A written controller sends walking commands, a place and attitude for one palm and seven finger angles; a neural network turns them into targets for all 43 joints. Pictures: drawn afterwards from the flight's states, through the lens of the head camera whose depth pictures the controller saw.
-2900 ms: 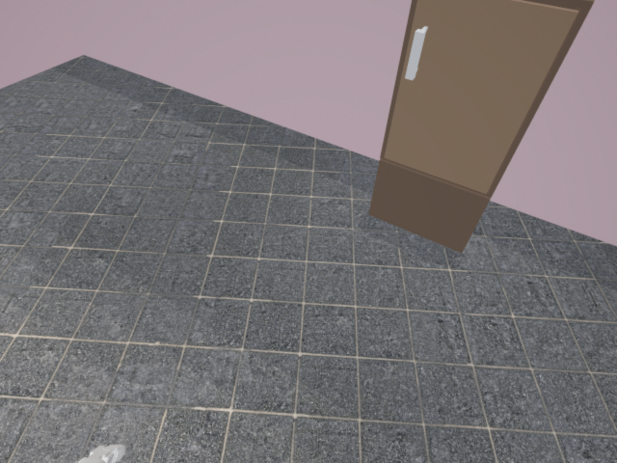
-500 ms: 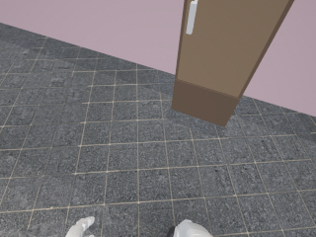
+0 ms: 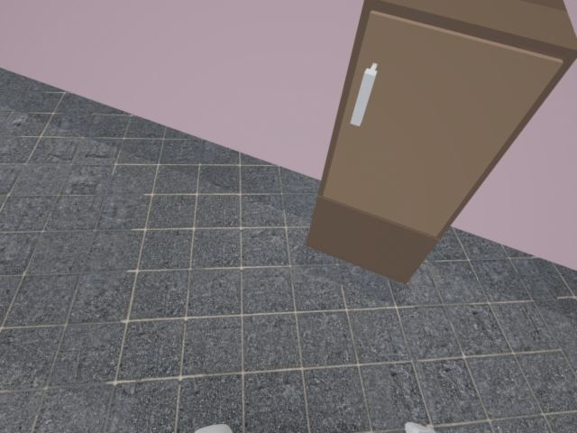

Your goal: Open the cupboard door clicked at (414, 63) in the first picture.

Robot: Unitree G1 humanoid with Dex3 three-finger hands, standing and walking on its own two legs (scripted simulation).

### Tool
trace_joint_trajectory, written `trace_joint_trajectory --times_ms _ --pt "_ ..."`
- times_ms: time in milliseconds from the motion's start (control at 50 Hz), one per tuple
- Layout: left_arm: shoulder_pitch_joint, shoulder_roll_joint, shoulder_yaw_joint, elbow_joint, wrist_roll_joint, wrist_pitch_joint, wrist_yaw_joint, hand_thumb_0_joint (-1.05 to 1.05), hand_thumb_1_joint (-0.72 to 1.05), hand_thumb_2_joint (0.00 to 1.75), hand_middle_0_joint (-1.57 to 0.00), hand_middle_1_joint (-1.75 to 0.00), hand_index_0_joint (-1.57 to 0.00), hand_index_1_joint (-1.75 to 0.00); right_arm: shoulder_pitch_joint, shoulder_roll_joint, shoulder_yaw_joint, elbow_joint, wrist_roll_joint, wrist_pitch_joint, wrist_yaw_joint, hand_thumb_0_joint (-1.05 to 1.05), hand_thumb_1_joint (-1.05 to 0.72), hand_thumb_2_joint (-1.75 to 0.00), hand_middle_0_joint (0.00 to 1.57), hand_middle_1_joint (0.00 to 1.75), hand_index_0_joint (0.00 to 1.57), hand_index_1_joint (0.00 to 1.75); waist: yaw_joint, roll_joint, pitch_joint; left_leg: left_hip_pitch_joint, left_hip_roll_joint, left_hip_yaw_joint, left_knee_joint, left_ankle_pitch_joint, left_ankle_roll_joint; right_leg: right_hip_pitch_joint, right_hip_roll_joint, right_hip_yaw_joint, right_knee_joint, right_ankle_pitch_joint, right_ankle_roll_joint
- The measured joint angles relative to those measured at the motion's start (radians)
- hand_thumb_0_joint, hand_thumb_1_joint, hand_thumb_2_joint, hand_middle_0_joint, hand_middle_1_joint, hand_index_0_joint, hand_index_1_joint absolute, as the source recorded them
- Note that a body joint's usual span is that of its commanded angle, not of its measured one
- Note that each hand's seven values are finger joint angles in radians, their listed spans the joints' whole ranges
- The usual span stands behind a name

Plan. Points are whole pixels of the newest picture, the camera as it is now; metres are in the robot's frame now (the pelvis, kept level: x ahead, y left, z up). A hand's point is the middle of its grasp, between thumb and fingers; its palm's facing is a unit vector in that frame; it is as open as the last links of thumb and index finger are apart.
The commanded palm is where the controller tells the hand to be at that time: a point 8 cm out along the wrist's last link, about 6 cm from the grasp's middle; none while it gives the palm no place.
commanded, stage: turn to face it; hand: left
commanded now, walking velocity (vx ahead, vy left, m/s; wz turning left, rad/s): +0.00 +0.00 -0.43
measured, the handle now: (365, 94) +0.86 -0.10 +0.01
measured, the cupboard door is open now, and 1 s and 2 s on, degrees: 0 0 0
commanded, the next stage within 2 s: take the last steps up to it in 0.36 s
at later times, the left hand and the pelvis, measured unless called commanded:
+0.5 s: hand out of the picture +0.13 +0.13 -0.14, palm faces -0.17 -0.95 -0.27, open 7.4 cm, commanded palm none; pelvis +0.01 -0.04 +0.01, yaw -11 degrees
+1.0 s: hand (188, 427) +0.14 +0.16 -0.17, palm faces -0.22 -0.96 -0.14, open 7.4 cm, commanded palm none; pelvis +0.09 -0.01 +0.02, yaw -15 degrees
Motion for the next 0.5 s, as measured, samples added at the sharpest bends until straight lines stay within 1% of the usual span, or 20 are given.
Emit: trace_joint_trajectory --times_ms 20,60,140,200,260,280,300,320,340,360,380,400,420,460,500 --pt "-0.009 0.004 0.005 -0.008 0.002 0.004 -0.003 0.01 0.91 0.9 -0.2 -0.3 -0.2 -0.3 0.004 0.004 -0.007 -0.004 0.006 0.0 -0.004 0.0 -0.92 -0.9 0.2 0.3 0.2 0.3 -0.004 0.001 0.002 0.014 0.001 0.012 -0.019 0.006 0.001 -0.03 -0.01 -0.001 0.042 0.023 0.006" --pt "-0.028 0.012 0.015 -0.029 0.003 0.012 -0.007 0.01 0.91 0.9 -0.2 -0.3 -0.2 -0.3 0.009 -0.005 -0.02 -0.01 0.009 0.002 -0.01 -0.01 -0.94 -0.9 0.21 0.3 0.2 0.3 -0.012 0.003 0.002 0.036 0.003 0.036 -0.053 0.017 0.003 -0.075 -0.028 -0.003 0.072 0.07 0.016" --pt "-0.073 0.027 0.031 -0.071 0.006 0.028 -0.008 0.01 0.91 0.9 -0.19 -0.3 -0.2 -0.3 0.032 -0.03 -0.032 0.0 0.002 0.019 -0.007 -0.01 -0.94 -0.9 0.21 0.3 0.2 0.3 -0.028 0.015 -0.01 0.06 0.007 0.073 -0.091 0.026 0.001 -0.098 -0.054 -0.011 0.003 0.127 0.029" --pt "-0.106 0.033 0.034 -0.097 0.008 0.034 -0.007 0.01 0.91 0.9 -0.19 -0.3 -0.2 -0.3 0.057 -0.045 -0.041 0.014 -0.002 0.032 -0.003 -0.01 -0.93 -0.9 0.21 0.3 0.2 0.3 -0.043 0.028 -0.016 0.068 0.011 0.096 -0.097 0.024 -0.005 -0.068 -0.063 -0.019 -0.116 0.135 0.031" --pt "-0.134 0.032 0.03 -0.118 0.009 0.029 -0.005 0.01 0.91 0.9 -0.19 -0.3 -0.2 -0.3 0.082 -0.061 -0.051 0.027 -0.005 0.044 0.004 0.0 -0.92 -0.9 0.21 0.3 0.2 0.3 -0.062 0.05 -0.018 0.064 0.023 0.117 -0.074 0.011 -0.018 -0.014 -0.058 -0.028 -0.25 0.131 0.022" --pt "-0.141 0.031 0.027 -0.125 0.009 0.025 -0.004 0.01 0.91 0.9 -0.19 -0.3 -0.2 -0.3 0.091 -0.066 -0.054 0.032 -0.005 0.048 0.006 0.0 -0.92 -0.9 0.21 0.3 0.2 0.3 -0.067 0.058 -0.019 0.06 0.03 0.123 -0.058 0.002 -0.024 0.012 -0.053 -0.031 -0.302 0.145 0.018" --pt "-0.144 0.029 0.024 -0.132 0.009 0.019 -0.004 0.01 0.91 0.9 -0.19 -0.3 -0.2 -0.3 0.102 -0.072 -0.056 0.037 -0.004 0.054 0.008 0.0 -0.91 -0.9 0.21 0.3 0.2 0.3 -0.07 0.066 -0.022 0.053 0.038 0.129 -0.033 -0.011 -0.032 0.044 -0.048 -0.036 -0.37 0.185 0.013" --pt "-0.143 0.032 0.019 -0.141 0.011 0.009 -0.003 0.01 0.91 0.9 -0.19 -0.3 -0.2 -0.3 0.116 -0.075 -0.058 0.039 -0.002 0.059 0.011 0.0 -0.91 -0.9 0.2 0.3 0.2 0.3 -0.071 0.065 -0.03 0.041 0.044 0.136 0.002 -0.029 -0.041 0.08 -0.048 -0.037 -0.448 0.232 -0.001" --pt "-0.147 0.026 0.016 -0.141 0.015 -0.002 0.001 0.01 0.91 0.9 -0.19 -0.3 -0.2 -0.3 0.123 -0.082 -0.061 0.044 0.001 0.067 0.013 0.0 -0.91 -0.9 0.2 0.3 0.2 0.3 -0.07 0.079 -0.031 0.017 0.053 0.121 0.057 -0.091 -0.058 0.079 -0.037 -0.036 -0.455 0.231 -0.025" --pt "-0.153 0.018 0.008 -0.141 0.014 -0.009 0.005 0.01 0.91 0.9 -0.19 -0.3 -0.2 -0.3 0.126 -0.091 -0.062 0.048 0.003 0.079 0.013 0.01 -0.91 -0.9 0.2 0.3 0.2 0.3 -0.072 0.095 -0.029 -0.013 0.047 0.071 0.125 -0.172 -0.07 0.072 -0.027 -0.035 -0.441 0.226 -0.042" --pt "-0.155 0.011 0.0 -0.143 0.012 -0.012 0.007 0.01 0.91 0.9 -0.19 -0.3 -0.2 -0.3 0.129 -0.096 -0.063 0.05 0.005 0.091 0.011 0.01 -0.91 -0.9 0.2 0.3 0.2 0.3 -0.075 0.106 -0.026 -0.044 0.033 0.018 0.2 -0.224 -0.077 0.073 -0.02 -0.036 -0.44 0.226 -0.052" --pt "-0.154 0.004 -0.006 -0.144 0.011 -0.015 0.009 0.01 0.91 0.9 -0.19 -0.3 -0.2 -0.3 0.131 -0.099 -0.063 0.053 0.005 0.1 0.011 0.01 -0.91 -0.9 0.2 0.3 0.2 0.3 -0.077 0.11 -0.027 -0.073 0.018 -0.024 0.272 -0.245 -0.083 0.077 -0.015 -0.033 -0.45 0.231 -0.058" --pt "-0.152 -0.001 -0.009 -0.143 0.009 -0.017 0.012 0.01 0.91 0.9 -0.19 -0.3 -0.2 -0.3 0.132 -0.099 -0.061 0.056 0.005 0.106 0.01 0.01 -0.91 -0.9 0.2 0.3 0.2 0.3 -0.077 0.109 -0.028 -0.098 0.005 -0.056 0.337 -0.242 -0.088 0.083 -0.011 -0.027 -0.467 0.242 -0.061" --pt "-0.148 -0.008 -0.014 -0.139 0.006 -0.014 0.015 0.01 0.91 0.9 -0.19 -0.3 -0.2 -0.3 0.133 -0.094 -0.058 0.058 0.004 0.108 0.012 0.01 -0.91 -0.9 0.2 0.3 0.2 0.3 -0.079 0.102 -0.031 -0.134 -0.012 -0.101 0.43 -0.197 -0.098 0.099 -0.002 -0.018 -0.51 0.268 -0.063" --pt "-0.145 -0.013 -0.018 -0.132 0.004 -0.011 0.015 0.01 0.9 0.9 -0.2 -0.3 -0.2 -0.3 0.138 -0.087 -0.055 0.057 0.002 0.103 0.013 0.01 -0.91 -0.9 0.2 0.3 0.2 0.3 -0.084 0.093 -0.037 -0.147 -0.019 -0.128 0.459 -0.156 -0.107 0.112 0.006 -0.013 -0.547 0.289 -0.067"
